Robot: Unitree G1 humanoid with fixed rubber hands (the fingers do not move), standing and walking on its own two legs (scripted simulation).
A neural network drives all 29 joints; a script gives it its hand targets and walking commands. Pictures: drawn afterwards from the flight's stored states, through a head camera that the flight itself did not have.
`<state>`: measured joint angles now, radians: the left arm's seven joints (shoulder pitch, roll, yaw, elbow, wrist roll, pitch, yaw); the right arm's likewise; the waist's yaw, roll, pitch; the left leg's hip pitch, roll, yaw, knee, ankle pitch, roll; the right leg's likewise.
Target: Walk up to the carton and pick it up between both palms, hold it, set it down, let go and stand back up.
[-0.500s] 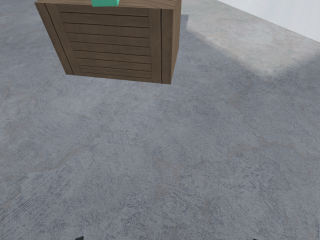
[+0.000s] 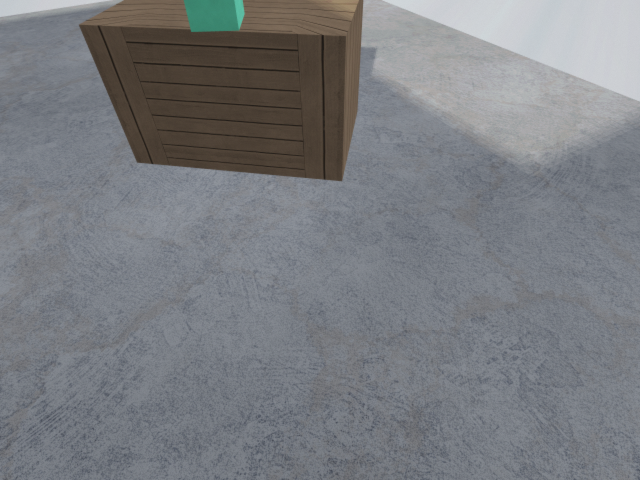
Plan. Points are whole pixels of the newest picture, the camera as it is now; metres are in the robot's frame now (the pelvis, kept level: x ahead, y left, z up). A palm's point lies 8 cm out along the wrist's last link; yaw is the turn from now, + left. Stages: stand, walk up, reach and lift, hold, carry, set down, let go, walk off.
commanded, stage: stand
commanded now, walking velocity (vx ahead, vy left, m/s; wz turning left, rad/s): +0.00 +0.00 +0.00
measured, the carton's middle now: out of the picture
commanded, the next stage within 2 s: none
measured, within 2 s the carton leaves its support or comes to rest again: neither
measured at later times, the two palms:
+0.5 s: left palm out of the picture +0.06 +0.25 -0.12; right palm out of the picture +0.05 -0.26 -0.12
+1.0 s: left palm out of the picture +0.06 +0.25 -0.12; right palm out of the picture +0.06 -0.26 -0.12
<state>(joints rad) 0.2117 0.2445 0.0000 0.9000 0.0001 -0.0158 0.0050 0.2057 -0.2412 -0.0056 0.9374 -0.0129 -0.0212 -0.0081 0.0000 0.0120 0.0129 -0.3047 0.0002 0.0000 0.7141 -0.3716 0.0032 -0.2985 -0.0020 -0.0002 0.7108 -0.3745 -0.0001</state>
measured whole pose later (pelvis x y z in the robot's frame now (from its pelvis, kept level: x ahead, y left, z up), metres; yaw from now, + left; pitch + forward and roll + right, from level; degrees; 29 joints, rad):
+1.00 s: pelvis -0.01 +0.00 +0.01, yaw +0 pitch -3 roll +0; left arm 0.21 0.25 0.00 0.98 0.00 -0.02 0.01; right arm 0.17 -0.25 -0.01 1.03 -0.01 -0.02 -0.01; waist 0.00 0.00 0.03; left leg -0.27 0.00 0.00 0.64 -0.32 0.00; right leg -0.27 0.00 0.00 0.65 -0.33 0.00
